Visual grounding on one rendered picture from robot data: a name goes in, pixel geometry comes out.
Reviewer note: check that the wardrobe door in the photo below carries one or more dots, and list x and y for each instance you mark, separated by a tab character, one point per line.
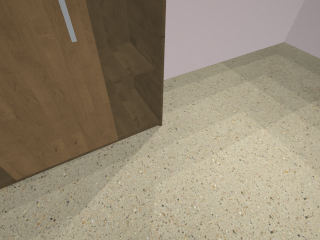
3	174
54	103

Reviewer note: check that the handle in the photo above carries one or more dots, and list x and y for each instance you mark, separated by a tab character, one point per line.
67	20

